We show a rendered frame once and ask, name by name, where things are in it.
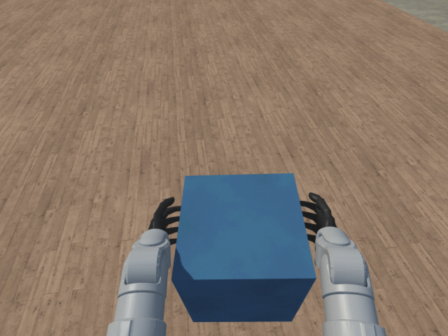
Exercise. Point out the right robot hand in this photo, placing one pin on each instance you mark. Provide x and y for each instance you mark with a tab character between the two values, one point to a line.
322	218

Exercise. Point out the left robot hand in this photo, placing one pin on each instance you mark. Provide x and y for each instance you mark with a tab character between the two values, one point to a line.
160	221

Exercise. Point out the carton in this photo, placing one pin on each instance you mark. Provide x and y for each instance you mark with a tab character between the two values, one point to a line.
242	252

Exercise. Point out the robot left forearm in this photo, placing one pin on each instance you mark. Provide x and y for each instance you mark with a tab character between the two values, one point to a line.
143	287

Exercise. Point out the robot right forearm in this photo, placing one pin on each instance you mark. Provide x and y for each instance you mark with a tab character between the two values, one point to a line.
346	286

